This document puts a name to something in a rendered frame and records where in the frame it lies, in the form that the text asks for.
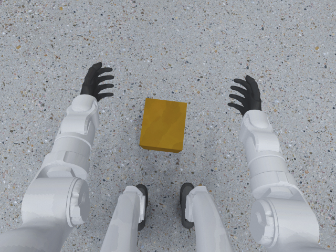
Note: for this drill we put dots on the robot foot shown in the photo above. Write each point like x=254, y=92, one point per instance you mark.
x=144, y=190
x=185, y=190

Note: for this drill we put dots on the carton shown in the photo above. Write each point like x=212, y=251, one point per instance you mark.
x=163, y=125

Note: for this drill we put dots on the robot left foot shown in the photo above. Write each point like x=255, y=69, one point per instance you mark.
x=144, y=190

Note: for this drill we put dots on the left robot upper arm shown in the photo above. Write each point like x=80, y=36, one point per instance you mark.
x=53, y=206

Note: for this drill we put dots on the right robot hand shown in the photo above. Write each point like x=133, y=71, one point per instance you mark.
x=252, y=100

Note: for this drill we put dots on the robot right foot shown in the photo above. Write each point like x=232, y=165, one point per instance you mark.
x=185, y=190

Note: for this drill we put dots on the left robot hand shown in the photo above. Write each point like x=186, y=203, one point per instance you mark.
x=90, y=85

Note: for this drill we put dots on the right robot forearm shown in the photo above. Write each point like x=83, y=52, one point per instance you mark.
x=269, y=174

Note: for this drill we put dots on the right robot upper arm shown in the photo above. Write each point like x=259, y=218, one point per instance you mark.
x=284, y=225

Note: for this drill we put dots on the left robot forearm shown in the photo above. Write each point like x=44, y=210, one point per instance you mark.
x=70, y=153

